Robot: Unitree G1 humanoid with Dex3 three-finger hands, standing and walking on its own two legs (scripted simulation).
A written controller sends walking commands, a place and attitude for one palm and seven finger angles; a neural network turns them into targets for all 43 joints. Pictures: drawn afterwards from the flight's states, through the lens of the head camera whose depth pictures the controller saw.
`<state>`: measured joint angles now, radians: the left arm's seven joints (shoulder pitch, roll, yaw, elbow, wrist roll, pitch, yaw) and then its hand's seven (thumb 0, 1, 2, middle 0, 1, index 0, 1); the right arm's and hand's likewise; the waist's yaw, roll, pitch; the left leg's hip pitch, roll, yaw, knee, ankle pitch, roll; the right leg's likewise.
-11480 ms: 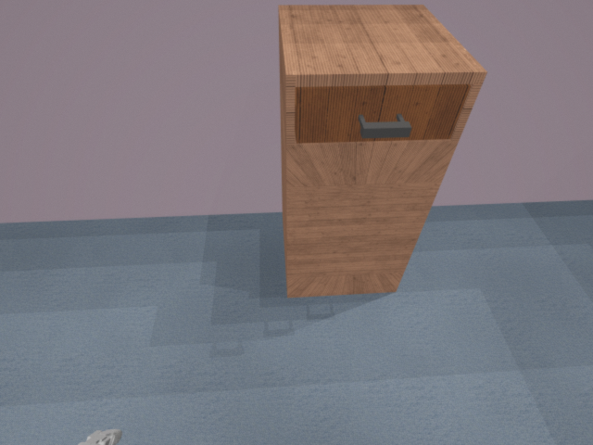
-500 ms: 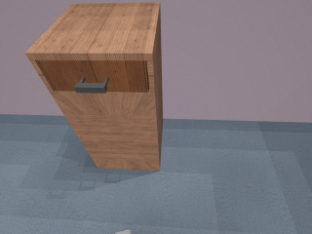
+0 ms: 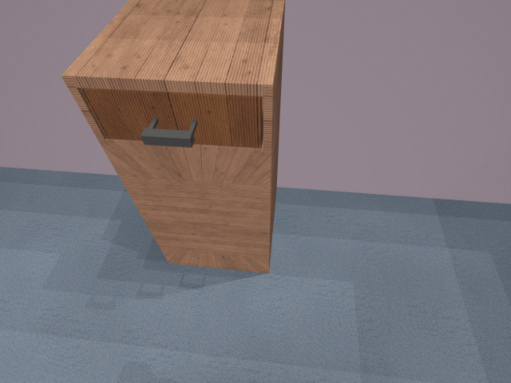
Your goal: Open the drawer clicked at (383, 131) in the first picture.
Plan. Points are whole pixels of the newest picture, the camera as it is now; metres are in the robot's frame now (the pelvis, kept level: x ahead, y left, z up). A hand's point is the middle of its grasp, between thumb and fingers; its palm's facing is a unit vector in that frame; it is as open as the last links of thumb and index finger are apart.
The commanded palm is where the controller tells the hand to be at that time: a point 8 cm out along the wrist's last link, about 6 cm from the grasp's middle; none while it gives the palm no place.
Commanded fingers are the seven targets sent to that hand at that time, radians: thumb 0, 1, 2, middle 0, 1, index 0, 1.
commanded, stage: come to a stop and stand still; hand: left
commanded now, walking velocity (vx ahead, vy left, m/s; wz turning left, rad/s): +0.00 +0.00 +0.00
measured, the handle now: (171, 130) +0.59 +0.24 +0.03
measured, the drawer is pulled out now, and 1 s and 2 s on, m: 0.00 0.00 0.00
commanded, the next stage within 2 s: look again from close up in 0.64 s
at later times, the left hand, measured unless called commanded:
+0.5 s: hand out of the picture -0.01 +0.25 -0.18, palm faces +0.00 -0.98 -0.18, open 7.4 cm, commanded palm none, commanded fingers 0.00 0.90 0.90 -0.20 -0.30 -0.20 -0.30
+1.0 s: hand out of the picture -0.05 +0.18 -0.18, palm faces +0.02 -0.99 -0.15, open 7.4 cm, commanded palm none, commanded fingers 0.00 0.90 0.90 -0.20 -0.30 -0.20 -0.30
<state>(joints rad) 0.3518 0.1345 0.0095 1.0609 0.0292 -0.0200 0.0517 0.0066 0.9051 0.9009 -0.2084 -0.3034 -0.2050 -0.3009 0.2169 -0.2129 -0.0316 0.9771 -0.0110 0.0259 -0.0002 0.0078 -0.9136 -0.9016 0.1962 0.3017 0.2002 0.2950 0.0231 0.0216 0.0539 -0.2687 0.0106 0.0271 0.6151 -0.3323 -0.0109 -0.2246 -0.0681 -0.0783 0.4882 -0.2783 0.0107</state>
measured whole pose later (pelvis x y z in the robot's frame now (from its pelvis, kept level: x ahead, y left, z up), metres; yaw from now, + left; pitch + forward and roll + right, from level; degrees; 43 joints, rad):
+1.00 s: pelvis -0.03 +0.03 +0.00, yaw -2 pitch -1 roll +0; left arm 0.35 0.11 -0.01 1.09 0.02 0.00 0.03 0.01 0.91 0.90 -0.20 -0.30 -0.20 -0.30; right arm 0.33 -0.12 0.01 1.09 -0.02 -0.01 -0.02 0.01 -0.91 -0.90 0.20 0.30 0.20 0.30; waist 0.01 0.00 0.01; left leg -0.20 0.00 0.08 0.49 -0.26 0.03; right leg -0.23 -0.08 -0.04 0.48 -0.23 0.05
